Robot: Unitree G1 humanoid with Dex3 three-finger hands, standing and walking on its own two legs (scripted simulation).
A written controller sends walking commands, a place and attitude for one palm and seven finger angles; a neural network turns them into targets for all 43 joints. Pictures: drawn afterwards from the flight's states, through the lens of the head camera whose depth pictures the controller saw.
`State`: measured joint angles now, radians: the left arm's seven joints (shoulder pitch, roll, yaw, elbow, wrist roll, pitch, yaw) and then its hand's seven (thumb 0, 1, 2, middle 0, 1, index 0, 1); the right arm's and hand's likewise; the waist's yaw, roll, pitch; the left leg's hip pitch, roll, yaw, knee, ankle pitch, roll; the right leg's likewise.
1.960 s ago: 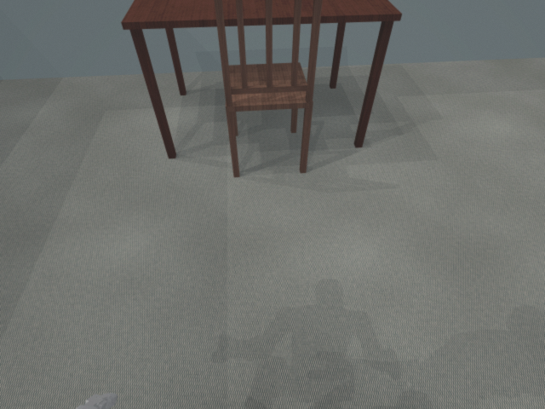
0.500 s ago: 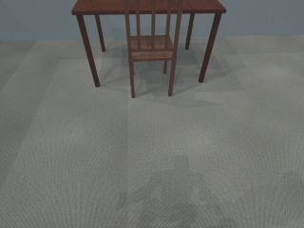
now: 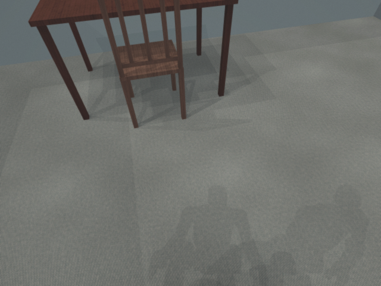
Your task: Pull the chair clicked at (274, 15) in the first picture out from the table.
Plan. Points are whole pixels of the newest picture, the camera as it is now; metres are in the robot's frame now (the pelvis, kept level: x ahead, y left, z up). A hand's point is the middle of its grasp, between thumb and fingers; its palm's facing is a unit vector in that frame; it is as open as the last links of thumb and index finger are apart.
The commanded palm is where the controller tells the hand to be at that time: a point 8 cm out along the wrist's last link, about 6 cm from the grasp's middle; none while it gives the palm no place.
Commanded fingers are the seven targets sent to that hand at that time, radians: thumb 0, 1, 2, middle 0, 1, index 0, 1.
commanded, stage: walk to a spot facing it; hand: left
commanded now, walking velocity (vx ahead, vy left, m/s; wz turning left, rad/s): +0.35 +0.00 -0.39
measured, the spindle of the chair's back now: (144, 29) +1.32 +0.36 -0.06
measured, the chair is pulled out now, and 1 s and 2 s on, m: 0.00 0.00 0.00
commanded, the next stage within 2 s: turn to face it in 1.52 s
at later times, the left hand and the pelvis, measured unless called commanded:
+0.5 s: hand (108, 266) +0.19 +0.24 -0.18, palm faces -0.12 -0.98 -0.15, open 7.4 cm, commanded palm none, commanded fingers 0.00 0.90 0.90 -0.20 -0.30 -0.20 -0.30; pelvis +0.21 +0.06 +0.00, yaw -12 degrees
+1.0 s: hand (168, 151) +0.56 +0.13 -0.16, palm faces -0.47 -0.88 -0.11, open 7.4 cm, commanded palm none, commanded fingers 0.00 0.90 0.90 -0.20 -0.30 -0.20 -0.30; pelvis +0.40 +0.04 +0.01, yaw -24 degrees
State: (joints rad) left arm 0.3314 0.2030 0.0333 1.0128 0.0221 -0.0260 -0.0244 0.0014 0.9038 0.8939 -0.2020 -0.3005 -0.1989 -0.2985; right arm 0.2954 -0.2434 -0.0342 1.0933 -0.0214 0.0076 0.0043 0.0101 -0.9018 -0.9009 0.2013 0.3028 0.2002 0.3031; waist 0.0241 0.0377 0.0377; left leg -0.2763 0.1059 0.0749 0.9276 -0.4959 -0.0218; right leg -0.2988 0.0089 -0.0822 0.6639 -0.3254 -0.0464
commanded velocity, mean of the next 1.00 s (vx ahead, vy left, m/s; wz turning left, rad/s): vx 0.36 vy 0.00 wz -0.38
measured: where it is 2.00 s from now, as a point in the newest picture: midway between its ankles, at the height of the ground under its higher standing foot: (225, 196)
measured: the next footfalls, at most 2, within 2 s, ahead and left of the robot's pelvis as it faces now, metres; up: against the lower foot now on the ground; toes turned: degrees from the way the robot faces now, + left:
left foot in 0.42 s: +0.33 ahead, +0.12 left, +0.00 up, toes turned -2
right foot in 1.10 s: +0.52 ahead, -0.12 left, +0.00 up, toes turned -36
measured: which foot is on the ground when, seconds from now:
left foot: up 0.00-0.40, down 0.42-1.00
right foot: down 0.00-0.42, up 0.44-1.00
